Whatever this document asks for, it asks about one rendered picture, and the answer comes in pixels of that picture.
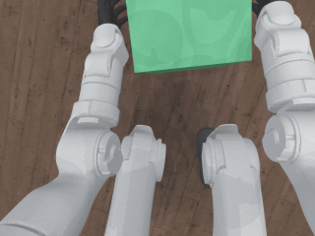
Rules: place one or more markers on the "carton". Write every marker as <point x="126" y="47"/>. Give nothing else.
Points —
<point x="181" y="35"/>

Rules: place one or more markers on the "left robot shin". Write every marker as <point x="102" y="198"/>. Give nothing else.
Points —
<point x="127" y="141"/>

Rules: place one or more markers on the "left robot upper arm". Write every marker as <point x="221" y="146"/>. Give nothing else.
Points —
<point x="85" y="159"/>

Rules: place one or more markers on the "robot right hand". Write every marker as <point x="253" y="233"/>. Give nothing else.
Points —
<point x="256" y="8"/>

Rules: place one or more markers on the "robot left hand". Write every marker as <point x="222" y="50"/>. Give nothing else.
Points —
<point x="106" y="14"/>

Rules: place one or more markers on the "right robot foot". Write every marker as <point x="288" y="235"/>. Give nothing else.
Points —
<point x="202" y="138"/>

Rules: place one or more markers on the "robot right forearm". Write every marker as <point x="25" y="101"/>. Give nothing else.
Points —
<point x="287" y="59"/>

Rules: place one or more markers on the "robot left forearm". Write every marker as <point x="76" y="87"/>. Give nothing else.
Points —
<point x="97" y="107"/>

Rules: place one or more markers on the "right robot upper arm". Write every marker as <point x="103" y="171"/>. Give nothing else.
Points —
<point x="290" y="140"/>

